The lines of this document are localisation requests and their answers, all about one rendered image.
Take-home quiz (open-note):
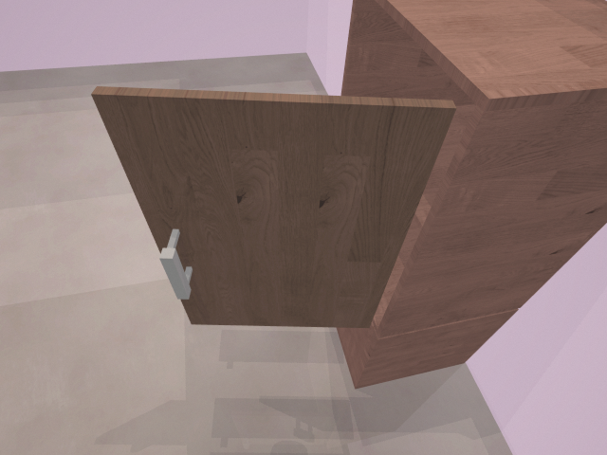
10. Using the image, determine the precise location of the handle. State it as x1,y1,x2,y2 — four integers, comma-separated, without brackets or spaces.
159,229,193,300

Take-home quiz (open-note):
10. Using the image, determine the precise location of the cupboard door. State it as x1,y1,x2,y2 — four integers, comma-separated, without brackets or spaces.
91,86,456,328

